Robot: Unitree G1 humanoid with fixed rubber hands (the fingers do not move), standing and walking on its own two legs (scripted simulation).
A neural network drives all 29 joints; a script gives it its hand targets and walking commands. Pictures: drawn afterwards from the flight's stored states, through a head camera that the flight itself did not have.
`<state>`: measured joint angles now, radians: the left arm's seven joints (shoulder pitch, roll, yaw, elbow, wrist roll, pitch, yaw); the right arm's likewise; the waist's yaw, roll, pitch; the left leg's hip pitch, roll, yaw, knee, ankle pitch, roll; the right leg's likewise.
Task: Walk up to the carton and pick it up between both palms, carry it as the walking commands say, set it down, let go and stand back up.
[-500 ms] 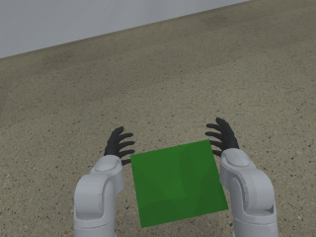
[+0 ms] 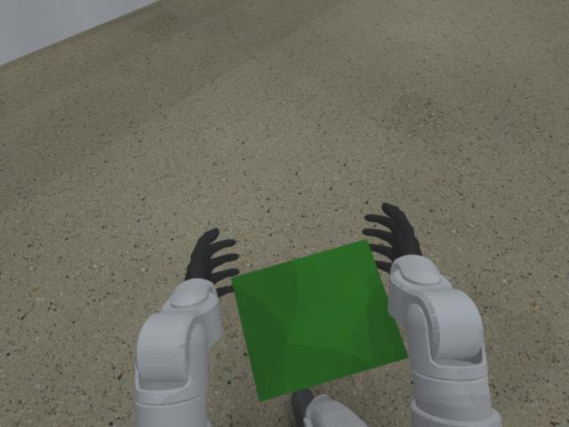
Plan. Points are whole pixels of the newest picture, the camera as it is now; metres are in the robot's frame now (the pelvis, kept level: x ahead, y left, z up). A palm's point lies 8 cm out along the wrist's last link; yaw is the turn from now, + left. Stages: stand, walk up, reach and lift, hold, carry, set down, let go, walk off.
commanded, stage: carry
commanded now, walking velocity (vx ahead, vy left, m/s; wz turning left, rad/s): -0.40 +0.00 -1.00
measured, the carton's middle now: (313, 313) +0.28 -0.01 -0.02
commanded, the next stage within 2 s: none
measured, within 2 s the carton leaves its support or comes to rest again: neither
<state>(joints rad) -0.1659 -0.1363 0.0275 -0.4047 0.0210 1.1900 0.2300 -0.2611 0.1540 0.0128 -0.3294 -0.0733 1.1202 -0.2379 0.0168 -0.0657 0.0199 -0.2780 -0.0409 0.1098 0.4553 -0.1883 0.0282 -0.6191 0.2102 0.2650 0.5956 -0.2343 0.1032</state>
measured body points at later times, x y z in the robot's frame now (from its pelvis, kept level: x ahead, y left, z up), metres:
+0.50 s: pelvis -0.18 -0.04 +0.01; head -0.15 -0.10 +0.45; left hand +0.13 -0.10 +0.08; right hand +0.00 -0.32 +0.08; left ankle -0.09 +0.07 -0.66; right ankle -0.14 -0.20 -0.73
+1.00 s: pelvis -0.34 +0.04 -0.01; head -0.34 -0.01 +0.44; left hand -0.10 -0.14 +0.06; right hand -0.32 -0.28 +0.05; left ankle -0.18 +0.08 -0.68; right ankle -0.45 -0.05 -0.73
